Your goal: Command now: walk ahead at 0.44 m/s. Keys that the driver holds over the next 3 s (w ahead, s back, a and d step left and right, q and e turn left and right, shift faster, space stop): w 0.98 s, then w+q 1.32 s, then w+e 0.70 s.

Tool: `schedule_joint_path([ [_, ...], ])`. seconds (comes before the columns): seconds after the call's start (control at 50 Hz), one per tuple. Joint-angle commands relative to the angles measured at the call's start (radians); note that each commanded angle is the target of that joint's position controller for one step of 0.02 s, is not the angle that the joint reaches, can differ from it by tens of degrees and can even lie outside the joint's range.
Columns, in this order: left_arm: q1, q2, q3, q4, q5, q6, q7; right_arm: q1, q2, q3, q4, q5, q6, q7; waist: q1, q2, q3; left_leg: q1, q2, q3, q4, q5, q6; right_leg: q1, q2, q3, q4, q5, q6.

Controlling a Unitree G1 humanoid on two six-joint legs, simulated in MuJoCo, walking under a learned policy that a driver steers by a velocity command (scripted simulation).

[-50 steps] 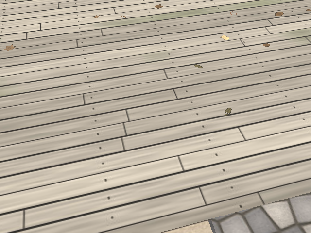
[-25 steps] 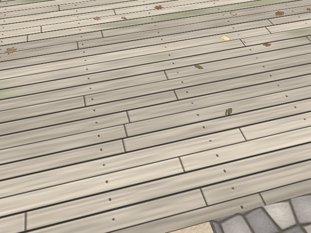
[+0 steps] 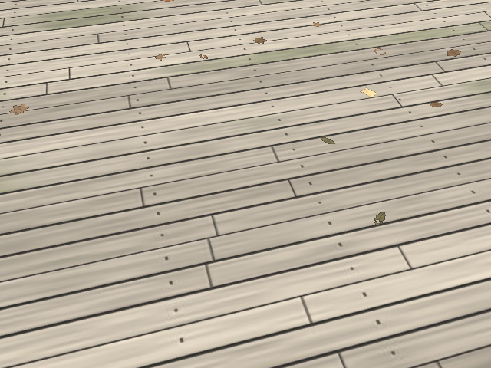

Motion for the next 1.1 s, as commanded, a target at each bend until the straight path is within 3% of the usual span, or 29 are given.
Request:
schedule_joint_path([
  [0.02, -0.163, -0.002, -0.015, -0.094, -0.008, 0.009, -0.014, 0.035, -0.124, -0.011, -0.031, -0.001, -0.012, 0.016, -0.002, 0.073, 0.1, -0.153, 0.221, -0.083, -0.135, 0.35, 0.178, -0.044, -0.012, -0.066, -0.224, 0.126, 0.049],
  [0.12, -0.276, 0.052, 0.003, -0.151, -0.015, 0.025, -0.006, 0.1, -0.152, -0.019, 0.002, -0.001, 0.001, 0.067, 0.014, 0.103, 0.088, -0.096, 0.281, -0.098, -0.093, 0.481, 0.183, 0.005, 0.035, -0.047, -0.386, 0.166, 0.038],
  [0.14, -0.252, 0.048, 0.003, -0.149, -0.017, 0.024, -0.002, 0.079, -0.147, -0.019, -0.002, -0.019, 0.002, 0.065, 0.046, 0.112, 0.085, -0.083, 0.301, -0.094, -0.064, 0.527, 0.167, 0.019, 0.022, -0.008, -0.338, 0.202, 0.025],
  [0.18, -0.175, 0.094, 0.026, -0.134, -0.018, 0.013, 0.003, 0.027, -0.174, -0.033, -0.045, -0.019, 0.002, 0.051, 0.1, 0.105, 0.026, -0.128, 0.276, -0.042, 0.039, 0.758, 0.132, 0.193, 0.077, -0.079, -0.282, 0.112, 0.005],
  [0.22, 0.046, 0.151, 0.057, -0.074, -0.05, -0.004, 0.011, 0.069, -0.227, -0.056, -0.031, -0.022, 0.004, 0.051, 0.176, 0.056, -0.057, -0.236, 0.198, 0.009, 0.379, 0.948, 0.071, 0.535, 0.129, -0.129, -0.355, 0.132, -0.037],
  [0.24, 0.221, 0.158, 0.054, -0.036, -0.053, -0.016, 0.018, 0.232, -0.139, -0.034, -0.001, -0.044, 0.002, 0.063, 0.159, -0.041, -0.233, -0.496, 0.132, -0.001, 0.67, 0.703, 0.02, 0.957, 0.022, 0.016, -0.291, 0.266, -0.17],
  [0.26, 0.432, 0.142, 0.046, -0.003, -0.04, -0.02, 0.029, 0.283, -0.048, 0.001, -0.002, -0.057, -0.002, 0.089, 0.226, -0.216, -0.424, -0.743, -0.047, 0.006, 1.147, -0.237, -0.037, 1.209, -0.245, 0.453, -0.468, 0.107, -0.396],
  [0.28, 0.57, 0.1, 0.032, 0.071, 0.013, -0.041, 0.033, -0.012, -0.099, -0.028, -0.098, -0.002, -0.006, 0.099, 0.309, -0.115, -0.251, -0.963, -0.058, -0.151, 1.355, -0.354, 0.015, 1.076, -0.248, 0.624, -0.635, -0.12, -0.317],
  [0.3, 0.405, 0.126, 0.04, 0.051, 0.007, -0.063, 0.039, -0.159, -0.115, -0.041, -0.153, 0.025, -0.008, 0.075, 0.245, -0.052, -0.014, -1.005, 0.048, -0.19, 1.324, -0.226, 0.05, 0.778, -0.253, 0.541, -0.68, -0.181, -0.243],
  [0.32, 0.256, 0.049, 0.014, 0.025, -0.011, -0.06, 0.041, -0.184, -0.132, -0.044, -0.162, 0.0, -0.006, 0.052, 0.178, 0.018, 0.009, -0.893, 0.104, -0.203, 1.243, -0.137, 0.055, 0.573, -0.248, 0.481, -0.706, -0.147, -0.245],
  [0.36, 0.116, -0.065, -0.034, 0.002, -0.015, -0.051, 0.037, -0.148, -0.054, -0.021, -0.169, -0.03, 0.018, 0.031, 0.058, 0.043, 0.04, -0.722, 0.168, -0.198, 1.106, -0.032, 0.067, 0.287, -0.211, 0.332, -0.769, -0.064, -0.215],
  [0.4, 0.077, -0.052, -0.038, -0.005, -0.028, -0.066, 0.038, -0.136, -0.048, -0.025, -0.19, -0.029, 0.059, 0.027, 0.004, 0.023, 0.04, -0.666, 0.18, -0.158, 0.916, -0.062, 0.044, 0.162, -0.148, 0.217, -0.828, -0.1, -0.185],
  [0.46, 0.124, -0.029, -0.034, 0.009, 0.014, -0.105, 0.047, -0.182, -0.046, -0.012, -0.237, -0.05, 0.059, 0.032, 0.035, 0.03, -0.01, -0.647, 0.193, -0.146, 0.689, 0.418, 0.018, 0.142, -0.06, 0.092, -0.723, -0.004, -0.144],
  [0.52, 0.23, 0.036, -0.027, 0.044, 0.002, -0.095, 0.025, -0.308, -0.078, -0.009, -0.283, -0.001, 0.063, 0.039, 0.085, -0.009, 0.015, -0.475, 0.14, -0.066, 0.427, 0.633, -0.019, 0.028, -0.029, 0.056, -0.651, -0.093, -0.13],
  [0.58, 0.39, 0.011, -0.04, 0.088, -0.015, -0.085, 0.008, -0.411, -0.118, -0.011, -0.312, -0.022, 0.08, 0.029, 0.135, 0.022, 0.08, -0.623, 0.17, -0.093, 0.313, 0.569, -0.031, 0.246, -0.108, 0.158, -0.538, -0.171, -0.146],
  [0.6, 0.292, 0.14, 0.015, 0.071, -0.166, -0.051, 0.069, -0.525, -0.176, -0.045, -0.355, 0.165, 0.042, 0.024, 0.152, 0.008, 0.084, -0.656, 0.124, -0.105, 0.271, 0.506, -0.029, 0.27, -0.114, 0.175, -0.471, -0.121, -0.1],
  [0.62, 0.337, 0.142, 0.013, 0.081, -0.159, -0.029, 0.094, -0.555, -0.154, -0.035, -0.358, 0.182, 0.023, 0.03, 0.17, 0.034, 0.058, -0.677, 0.129, -0.113, 0.238, 0.499, -0.035, 0.362, -0.125, 0.18, -0.413, -0.092, -0.084],
  [0.66, 0.408, 0.099, 0.017, 0.115, -0.124, 0.005, 0.108, -0.54, -0.116, -0.03, -0.334, 0.145, 0.006, 0.047, 0.185, 0.033, 0.034, -0.637, 0.132, -0.092, 0.142, 0.509, -0.023, 0.456, -0.107, 0.168, -0.292, -0.045, -0.058],
  [0.7, 0.382, 0.039, 0.009, 0.117, -0.093, 0.015, 0.091, -0.244, -0.14, -0.059, -0.225, 0.114, -0.002, 0.053, 0.051, 0.068, -0.088, -0.236, 0.088, -0.009, 0.154, 0.554, 0.023, 0.32, -0.014, 0.078, 0.019, 0.074, -0.026],
  [0.72, 0.36, 0.012, 0.004, 0.108, -0.081, 0.003, 0.076, 0.012, -0.183, -0.078, -0.149, 0.104, 0.006, 0.052, -0.061, 0.116, -0.206, 0.13, 0.18, -0.086, 0.32, 0.744, 0.072, 0.039, 0.047, 0.026, 0.342, -0.178, 0.012],
  [0.74, 0.485, -0.053, -0.017, 0.112, -0.11, -0.018, 0.061, 0.1, -0.231, -0.087, -0.131, 0.103, 0.015, 0.044, -0.057, 0.295, -0.378, 0.455, 0.383, -0.314, 0.517, 0.849, 0.193, -0.263, 0.105, 0.061, 0.722, -0.626, 0.053],
  [0.76, 0.453, 0.021, -0.013, 0.053, -0.147, -0.054, 0.05, 0.16, -0.299, -0.115, -0.109, 0.139, 0.034, 0.04, -0.094, 0.302, -0.485, 0.507, 0.499, -0.6, 0.359, 0.352, 0.325, -0.422, 0.082, 0.137, 0.802, -0.56, 0.061],
  [0.78, 0.278, 0.047, -0.004, -0.015, -0.182, -0.069, 0.057, 0.099, -0.302, -0.122, -0.107, 0.124, 0.051, 0.013, -0.085, 0.231, -0.371, 0.405, 0.517, -0.708, 0.169, -0.145, 0.337, -0.581, 0.03, 0.063, 0.803, -0.422, 0.072],
  [0.8, 0.127, 0.089, 0.009, -0.05, -0.159, -0.062, 0.078, -0.06, -0.214, -0.095, -0.16, 0.097, 0.052, -0.001, -0.057, 0.022, -0.221, 0.191, 0.471, -0.66, 0.083, -0.192, 0.278, -0.565, -0.019, 0.014, 0.74, -0.287, 0.076],
  [0.82, 0.111, 0.061, 0.009, -0.055, -0.136, -0.05, 0.089, -0.159, -0.184, -0.079, -0.177, 0.076, 0.036, -0.009, -0.01, 0.02, -0.18, 0.013, 0.485, -0.644, 0.083, -0.029, 0.283, -0.495, -0.041, 0.052, 0.696, -0.186, 0.091],
  [0.86, 0.142, 0.035, 0.018, -0.044, -0.091, -0.017, 0.089, -0.266, -0.138, -0.061, -0.167, 0.082, 0.014, 0.011, 0.096, 0.017, -0.017, -0.352, 0.354, -0.412, 0.032, 0.152, 0.211, -0.287, -0.094, 0.078, 0.402, -0.108, 0.107],
  [0.96, 0.011, 0.004, 0.009, -0.093, -0.081, -0.023, 0.079, -0.187, -0.21, -0.088, -0.134, 0.089, 0.015, -0.022, 0.065, 0.072, -0.033, -0.464, 0.213, -0.147, -0.009, 0.338, 0.166, -0.014, -0.051, 0.006, -0.208, 0.178, 0.121],
  [1.04, -0.16, 0.037, 0.009, -0.142, -0.098, -0.018, 0.06, -0.082, -0.217, -0.104, -0.095, 0.12, 0.031, -0.028, 0.006, 0.062, -0.006, -0.313, 0.258, -0.204, -0.008, 0.21, 0.159, -0.012, -0.017, 0.015, -0.402, 0.222, 0.114],
  [1.1, -0.207, 0.075, 0.02, -0.16, -0.094, -0.034, 0.044, -0.047, -0.225, -0.114, -0.079, 0.12, 0.049, -0.03, 0.008, 0.06, -0.005, -0.223, 0.279, -0.252, 0.061, 0.187, 0.134, 0.037, 0.006, 0.014, -0.498, 0.132, 0.089],
])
